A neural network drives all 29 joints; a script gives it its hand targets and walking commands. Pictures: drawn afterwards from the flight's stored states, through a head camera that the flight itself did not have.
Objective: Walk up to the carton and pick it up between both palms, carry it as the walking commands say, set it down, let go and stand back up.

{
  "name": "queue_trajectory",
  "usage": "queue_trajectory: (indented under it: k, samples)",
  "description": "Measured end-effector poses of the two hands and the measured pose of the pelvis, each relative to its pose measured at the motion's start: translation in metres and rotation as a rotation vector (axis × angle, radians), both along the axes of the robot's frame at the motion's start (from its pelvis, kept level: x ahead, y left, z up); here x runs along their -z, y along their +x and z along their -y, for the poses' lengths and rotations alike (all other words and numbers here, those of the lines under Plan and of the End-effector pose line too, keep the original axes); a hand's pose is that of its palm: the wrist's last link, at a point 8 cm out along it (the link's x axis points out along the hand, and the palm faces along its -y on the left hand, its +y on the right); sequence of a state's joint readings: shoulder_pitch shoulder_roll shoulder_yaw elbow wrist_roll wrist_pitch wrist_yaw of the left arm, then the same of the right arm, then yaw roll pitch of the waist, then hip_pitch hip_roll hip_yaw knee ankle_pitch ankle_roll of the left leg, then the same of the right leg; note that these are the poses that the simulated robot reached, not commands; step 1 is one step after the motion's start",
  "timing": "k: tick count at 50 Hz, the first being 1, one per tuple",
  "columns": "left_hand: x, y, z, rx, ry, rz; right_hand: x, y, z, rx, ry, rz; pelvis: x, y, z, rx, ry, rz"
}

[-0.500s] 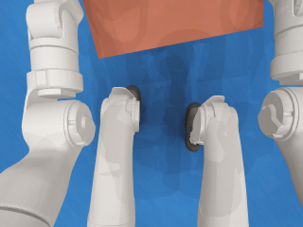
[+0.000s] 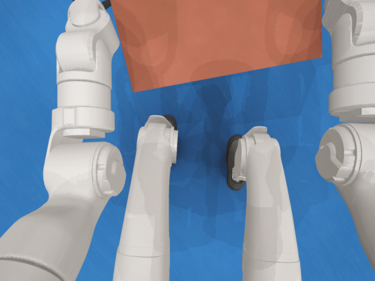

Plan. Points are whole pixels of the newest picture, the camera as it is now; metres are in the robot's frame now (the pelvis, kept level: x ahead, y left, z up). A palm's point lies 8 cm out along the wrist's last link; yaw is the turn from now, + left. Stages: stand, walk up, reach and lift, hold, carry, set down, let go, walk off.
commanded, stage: reach and lift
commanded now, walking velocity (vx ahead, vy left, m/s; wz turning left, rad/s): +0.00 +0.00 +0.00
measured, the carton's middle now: out of the picture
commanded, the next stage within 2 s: none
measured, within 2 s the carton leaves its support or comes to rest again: neither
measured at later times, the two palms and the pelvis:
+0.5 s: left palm (71, 3) +0.49 +0.20 -0.02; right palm out of the picture +0.54 -0.15 -0.01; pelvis +0.01 -0.01 +0.06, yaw +0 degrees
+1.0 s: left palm out of the picture +0.46 +0.21 +0.10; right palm out of the picture +0.51 -0.15 +0.11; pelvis +0.06 +0.01 +0.12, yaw +0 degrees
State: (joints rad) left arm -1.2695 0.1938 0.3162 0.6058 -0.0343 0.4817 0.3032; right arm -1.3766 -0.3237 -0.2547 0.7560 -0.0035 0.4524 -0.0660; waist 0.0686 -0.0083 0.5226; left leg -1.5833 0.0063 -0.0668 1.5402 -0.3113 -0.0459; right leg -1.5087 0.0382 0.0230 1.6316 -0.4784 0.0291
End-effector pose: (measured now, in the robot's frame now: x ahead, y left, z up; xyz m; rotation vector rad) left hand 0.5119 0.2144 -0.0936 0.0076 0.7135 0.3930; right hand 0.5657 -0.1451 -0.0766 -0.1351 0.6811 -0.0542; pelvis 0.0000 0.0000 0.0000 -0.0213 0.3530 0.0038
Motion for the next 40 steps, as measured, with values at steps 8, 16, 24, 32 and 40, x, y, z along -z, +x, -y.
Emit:
queue_trajectory:
  k: [8, 16, 24, 32, 40]
  samples:
    - [-0.025, -0.004, 0.008, 0.014, 0.005, 0.001, -0.025, -0.007, 0.008, 0.013, 0.002, 0.001, -0.017, 0.001, 0.001, 0.002, 0.005, 0.032]
    - [-0.05, -0.008, 0.01, 0.015, 0.01, 0.001, -0.05, -0.011, 0.01, 0.011, 0.003, 0.002, -0.036, 0.004, 0.007, 0.008, 0.021, 0.063]
    - [-0.067, -0.024, 0.01, 0.005, 0.015, -0.016, -0.064, -0.023, 0.009, -0.003, -0.002, -0.015, -0.058, 0.008, 0.013, 0.006, 0.026, 0.087]
    - [-0.096, -0.035, 0.007, 0.006, 0.013, -0.013, -0.091, -0.037, 0.006, 0.003, 0.0, -0.01, -0.078, 0.008, 0.013, 0.003, 0.025, 0.127]
    - [-0.126, -0.041, 0.003, 0.007, 0.006, -0.022, -0.123, -0.043, 0.002, 0.013, -0.001, -0.02, -0.093, 0.016, 0.005, -0.003, 0.015, 0.081]
